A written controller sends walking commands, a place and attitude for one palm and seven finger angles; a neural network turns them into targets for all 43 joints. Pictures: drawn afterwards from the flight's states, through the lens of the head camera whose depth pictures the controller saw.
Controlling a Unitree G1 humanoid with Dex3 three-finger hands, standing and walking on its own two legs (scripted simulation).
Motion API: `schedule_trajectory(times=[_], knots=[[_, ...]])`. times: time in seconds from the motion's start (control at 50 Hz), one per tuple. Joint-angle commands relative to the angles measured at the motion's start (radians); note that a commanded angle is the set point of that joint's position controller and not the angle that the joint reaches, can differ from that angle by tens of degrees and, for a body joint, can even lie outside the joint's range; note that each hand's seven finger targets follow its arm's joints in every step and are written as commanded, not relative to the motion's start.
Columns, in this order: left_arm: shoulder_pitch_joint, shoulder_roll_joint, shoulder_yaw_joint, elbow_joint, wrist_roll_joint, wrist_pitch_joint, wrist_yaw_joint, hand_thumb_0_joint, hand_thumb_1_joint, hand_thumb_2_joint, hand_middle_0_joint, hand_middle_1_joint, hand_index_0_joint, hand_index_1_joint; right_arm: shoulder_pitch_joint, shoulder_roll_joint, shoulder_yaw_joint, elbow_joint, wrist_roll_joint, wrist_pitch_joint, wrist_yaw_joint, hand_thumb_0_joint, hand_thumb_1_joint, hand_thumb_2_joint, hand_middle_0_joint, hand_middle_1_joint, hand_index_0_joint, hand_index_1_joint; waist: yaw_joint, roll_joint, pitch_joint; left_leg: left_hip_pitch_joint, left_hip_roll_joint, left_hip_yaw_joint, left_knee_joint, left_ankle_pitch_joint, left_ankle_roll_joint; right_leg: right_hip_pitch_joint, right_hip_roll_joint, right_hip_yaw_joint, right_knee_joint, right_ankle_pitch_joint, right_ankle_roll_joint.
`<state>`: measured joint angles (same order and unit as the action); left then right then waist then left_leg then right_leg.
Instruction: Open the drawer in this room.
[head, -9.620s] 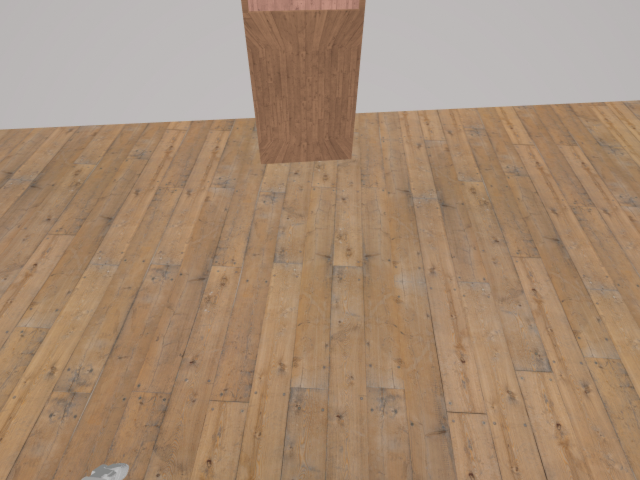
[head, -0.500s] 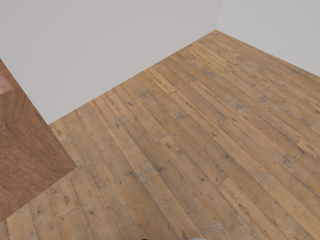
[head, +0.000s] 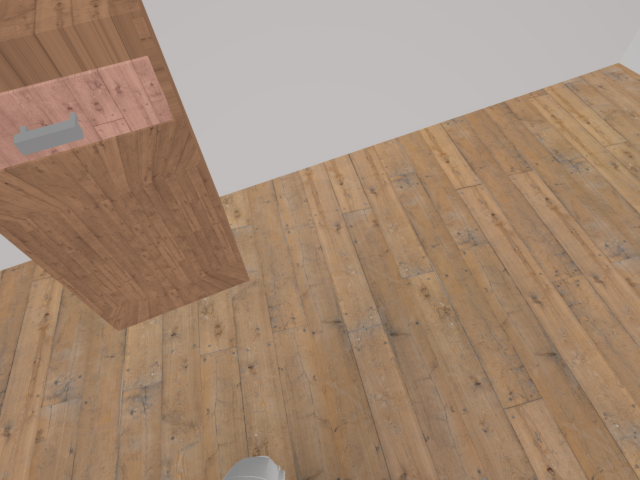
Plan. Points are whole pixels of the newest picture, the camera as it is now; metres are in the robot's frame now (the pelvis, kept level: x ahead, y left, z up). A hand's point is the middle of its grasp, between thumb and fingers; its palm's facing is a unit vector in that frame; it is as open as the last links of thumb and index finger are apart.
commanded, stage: turn to face it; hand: left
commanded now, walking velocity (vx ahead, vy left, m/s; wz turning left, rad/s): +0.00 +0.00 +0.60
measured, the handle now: (49, 130) +0.68 +0.56 +0.02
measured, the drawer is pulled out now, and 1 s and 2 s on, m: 0.00 0.00 0.00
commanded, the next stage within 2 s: take the last steps up to it in 0.62 s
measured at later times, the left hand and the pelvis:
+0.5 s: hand out of the picture +0.07 +0.23 -0.16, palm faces +0.27 -0.91 -0.32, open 7.3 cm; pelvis +0.02 -0.01 -0.02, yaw +15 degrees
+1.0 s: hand out of the picture -0.07 +0.21 -0.18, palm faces +0.44 -0.88 -0.19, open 7.4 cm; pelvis +0.02 +0.03 +0.00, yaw +24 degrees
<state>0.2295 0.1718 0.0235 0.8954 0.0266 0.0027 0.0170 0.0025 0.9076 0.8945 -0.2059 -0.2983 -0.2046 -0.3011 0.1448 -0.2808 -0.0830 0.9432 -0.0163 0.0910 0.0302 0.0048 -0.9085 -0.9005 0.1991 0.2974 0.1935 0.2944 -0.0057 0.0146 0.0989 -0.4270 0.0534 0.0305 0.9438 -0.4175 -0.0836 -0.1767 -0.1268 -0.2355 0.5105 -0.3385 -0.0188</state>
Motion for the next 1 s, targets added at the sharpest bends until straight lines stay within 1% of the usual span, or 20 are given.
schedule_trajectory(times=[0.0,0.06,0.08,0.1,0.12,0.14,0.22,0.36,0.42,0.44,0.46,0.5,0.56,0.72,0.82,0.84,0.86,0.88,0.92,0.98], knots=[[0.073,0.272,0.076,-0.029,0.004,-0.002,0.016,0.000,0.900,0.900,-0.200,-0.300,-0.200,-0.300,-0.096,-0.031,0.011,-0.120,0.005,-0.046,-0.001,0.000,-0.900,-0.900,0.200,0.300,0.200,0.300,0.060,-0.253,-0.144,-0.014,-0.022,0.088,-0.227,-0.021,0.025,0.215,-0.242,0.131,-0.043,0.738,-0.093],[0.054,0.272,0.079,-0.020,-0.009,0.002,0.009,0.000,0.900,0.900,-0.200,-0.300,-0.200,-0.300,-0.011,-0.073,0.001,-0.110,0.000,-0.059,-0.006,0.000,-0.900,-0.900,0.200,0.300,0.200,0.300,0.003,-0.196,-0.195,0.216,-0.036,0.104,-0.504,0.195,0.058,0.128,-0.213,0.056,0.134,0.706,-0.021],[0.051,0.249,0.078,-0.040,-0.016,0.002,0.004,0.000,0.900,0.900,-0.200,-0.300,-0.200,-0.300,0.069,-0.156,-0.021,-0.094,-0.007,-0.071,-0.009,0.000,-0.900,-0.900,0.200,0.300,0.200,0.300,-0.047,-0.033,-0.264,0.466,0.088,-0.032,-0.562,0.469,0.120,-0.082,-0.168,0.024,0.332,0.505,0.036],[0.015,0.179,0.057,-0.089,-0.021,0.001,-0.007,0.000,0.900,0.900,-0.200,-0.300,-0.200,-0.300,0.137,-0.270,-0.051,-0.084,-0.005,-0.073,-0.015,0.000,-0.900,-0.900,0.200,0.300,0.200,0.300,-0.087,0.280,-0.279,0.636,0.365,-0.378,-0.523,0.969,0.279,-0.411,-0.026,0.034,0.552,-0.266,0.109],[-0.060,0.186,0.050,-0.123,-0.010,0.015,0.001,0.000,0.900,0.900,-0.200,-0.300,-0.200,-0.300,0.194,-0.276,-0.050,-0.055,0.008,-0.066,-0.022,0.000,-0.900,-0.900,0.200,0.300,0.200,0.300,-0.106,0.196,-0.271,0.599,0.405,-0.351,-0.501,1.117,0.336,-0.451,-0.015,0.148,0.629,-0.341,0.106],[-0.075,0.172,0.054,-0.109,-0.014,0.020,0.009,0.000,0.900,0.900,-0.200,-0.300,-0.200,-0.300,0.167,-0.250,-0.044,-0.052,0.007,-0.071,-0.034,0.000,-0.900,-0.900,0.200,0.300,0.200,0.300,-0.092,0.247,-0.263,0.556,0.354,-0.320,-0.492,1.075,0.323,-0.455,-0.019,0.191,0.661,-0.301,0.111],[-0.031,0.177,0.059,-0.062,-0.014,0.025,-0.005,0.000,0.900,0.900,-0.200,-0.300,-0.200,-0.300,-0.025,-0.165,-0.017,-0.111,-0.004,-0.074,-0.035,0.000,-0.900,-0.900,0.200,0.300,0.200,0.300,-0.009,0.143,-0.134,0.333,0.193,-0.165,-0.539,0.788,0.240,-0.358,0.006,0.200,0.592,-0.123,0.118],[-0.015,0.160,0.048,-0.072,-0.017,0.021,-0.004,0.000,0.900,0.900,-0.200,-0.300,-0.200,-0.300,-0.040,-0.172,-0.024,-0.115,-0.008,-0.065,-0.027,0.000,-0.900,-0.900,0.200,0.300,0.200,0.300,-0.002,0.181,-0.119,0.228,0.164,-0.225,-0.529,0.653,0.235,-0.178,0.072,0.161,0.271,-0.083,0.108],[0.083,0.175,0.053,-0.048,-0.015,0.000,-0.003,0.000,0.900,0.900,-0.200,-0.300,-0.200,-0.300,-0.061,-0.153,-0.025,-0.124,-0.002,-0.060,-0.026,0.000,-0.900,-0.900,0.200,0.300,0.200,0.300,0.049,0.112,-0.132,0.133,0.105,-0.216,-0.414,0.512,0.172,0.016,0.077,0.148,-0.026,0.136,0.099],[0.117,0.237,0.063,-0.041,-0.003,-0.014,0.003,0.000,0.900,0.900,-0.200,-0.300,-0.200,-0.300,-0.031,-0.098,-0.018,-0.127,0.007,-0.063,-0.022,0.000,-0.900,-0.900,0.200,0.300,0.200,0.300,0.058,-0.052,-0.163,0.031,0.020,-0.144,-0.265,0.300,0.110,0.138,-0.057,0.277,-0.132,0.268,0.067],[0.114,0.333,0.080,-0.048,0.009,-0.023,0.012,0.000,0.900,0.900,-0.200,-0.300,-0.200,-0.300,-0.011,-0.030,-0.003,-0.151,0.011,-0.062,-0.018,0.000,-0.900,-0.900,0.200,0.300,0.200,0.300,0.053,-0.336,-0.158,-0.131,-0.114,-0.032,-0.021,-0.163,0.047,0.191,-0.324,0.554,-0.180,0.508,-0.058],[0.054,0.297,0.074,-0.059,-0.003,-0.017,0.017,0.000,0.900,0.900,-0.200,-0.300,-0.200,-0.300,-0.032,-0.071,-0.019,-0.124,0.006,-0.041,-0.023,0.000,-0.900,-0.900,0.200,0.300,0.200,0.300,0.047,-0.274,-0.123,-0.082,-0.057,-0.121,0.247,-0.155,0.062,0.000,-0.319,0.520,-0.213,0.371,-0.134],[-0.057,0.215,0.052,-0.076,-0.002,-0.016,0.020,0.000,0.900,0.900,-0.200,-0.300,-0.200,-0.300,0.027,-0.054,-0.012,-0.064,0.000,-0.035,-0.009,0.000,-0.900,-0.900,0.200,0.300,0.200,0.300,-0.008,-0.193,-0.101,-0.063,-0.028,-0.080,0.272,-0.002,0.040,-0.027,-0.204,0.297,-0.186,0.354,-0.087],[0.076,0.240,0.062,0.014,0.007,-0.016,0.019,0.000,0.900,0.900,-0.200,-0.300,-0.200,-0.300,-0.029,0.006,0.021,-0.040,0.009,-0.050,-0.015,0.000,-0.900,-0.900,0.200,0.300,0.200,0.300,0.067,-0.213,-0.141,0.034,-0.033,0.021,-0.139,-0.065,0.035,0.107,-0.223,0.249,-0.164,0.481,-0.126],[0.035,0.223,0.061,0.059,-0.006,-0.011,0.006,0.000,0.900,0.900,-0.200,-0.300,-0.200,-0.300,0.115,0.010,0.028,0.019,0.000,-0.080,-0.018,0.000,-0.900,-0.900,0.200,0.300,0.200,0.300,0.000,-0.157,-0.116,0.310,-0.030,0.087,-0.488,0.092,0.066,-0.096,-0.175,0.204,-0.160,-0.057,-0.046],[0.022,0.184,0.052,0.052,-0.013,-0.005,0.000,0.000,0.900,0.900,-0.200,-0.300,-0.200,-0.300,0.171,-0.033,0.019,0.037,-0.004,-0.090,-0.022,0.000,-0.900,-0.900,0.200,0.300,0.200,0.300,-0.028,-0.008,-0.110,0.414,0.039,-0.031,-0.585,0.037,0.095,-0.235,-0.110,0.151,-0.050,-0.180,0.000],[0.003,0.115,0.039,0.024,-0.014,-0.002,-0.010,0.000,0.900,0.900,-0.200,-0.300,-0.200,-0.300,0.231,-0.120,-0.003,0.045,-0.015,-0.091,-0.026,0.000,-0.900,-0.900,0.200,0.300,0.200,0.300,-0.060,0.273,-0.070,0.446,0.238,-0.317,-0.710,-0.150,0.174,-0.407,0.023,0.054,0.195,-0.236,0.054],[-0.067,0.104,0.030,-0.013,-0.005,-0.004,-0.013,0.000,0.900,0.900,-0.200,-0.300,-0.200,-0.300,0.270,-0.158,-0.006,0.048,-0.017,-0.091,-0.032,0.000,-0.900,-0.900,0.200,0.300,0.200,0.300,-0.089,0.314,-0.005,0.371,0.338,-0.478,-0.815,-0.241,0.260,-0.481,0.056,0.092,0.360,-0.249,0.049],[-0.095,0.112,0.037,0.018,0.003,-0.005,-0.020,0.000,0.900,0.900,-0.200,-0.300,-0.200,-0.300,0.224,-0.085,0.014,0.060,-0.011,-0.103,-0.049,0.000,-0.900,-0.900,0.200,0.300,0.200,0.300,-0.054,0.212,0.061,0.298,0.287,-0.412,-0.831,-0.192,0.258,-0.503,0.023,0.197,0.531,-0.121,0.032],[-0.003,0.091,0.030,0.093,0.002,-0.014,-0.034,0.000,0.900,0.900,-0.200,-0.300,-0.200,-0.300,0.199,-0.030,0.032,0.065,-0.002,-0.134,-0.055,0.000,-0.900,-0.900,0.200,0.300,0.200,0.300,-0.008,0.098,0.021,0.341,0.206,-0.218,-0.801,0.113,0.234,-0.455,0.014,0.190,0.566,0.025,0.049]])
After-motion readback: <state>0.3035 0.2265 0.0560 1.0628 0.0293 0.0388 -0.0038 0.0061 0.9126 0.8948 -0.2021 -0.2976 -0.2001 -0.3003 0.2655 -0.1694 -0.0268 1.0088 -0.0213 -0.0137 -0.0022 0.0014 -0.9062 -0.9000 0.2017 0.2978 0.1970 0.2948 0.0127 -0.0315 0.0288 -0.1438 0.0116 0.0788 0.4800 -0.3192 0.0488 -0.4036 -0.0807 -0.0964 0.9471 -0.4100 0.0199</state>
